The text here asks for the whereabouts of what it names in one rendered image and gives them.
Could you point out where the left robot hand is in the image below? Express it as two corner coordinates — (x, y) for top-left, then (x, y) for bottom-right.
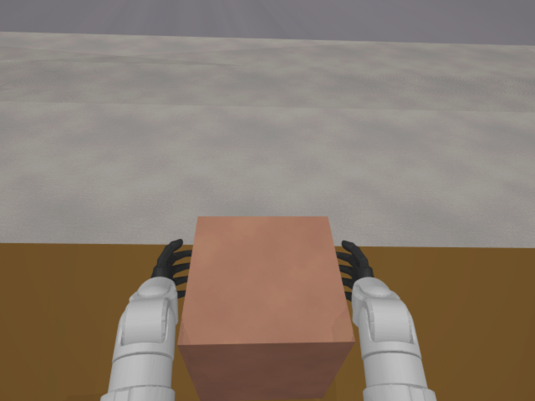
(151, 239), (192, 298)

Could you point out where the right robot hand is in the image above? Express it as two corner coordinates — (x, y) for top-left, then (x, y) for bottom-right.
(336, 241), (374, 302)

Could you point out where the right robot forearm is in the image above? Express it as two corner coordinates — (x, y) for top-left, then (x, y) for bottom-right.
(352, 277), (436, 401)

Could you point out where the left robot forearm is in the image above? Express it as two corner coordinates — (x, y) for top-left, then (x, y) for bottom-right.
(100, 277), (178, 401)

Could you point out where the carton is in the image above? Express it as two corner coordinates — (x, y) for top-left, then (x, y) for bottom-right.
(177, 216), (355, 401)

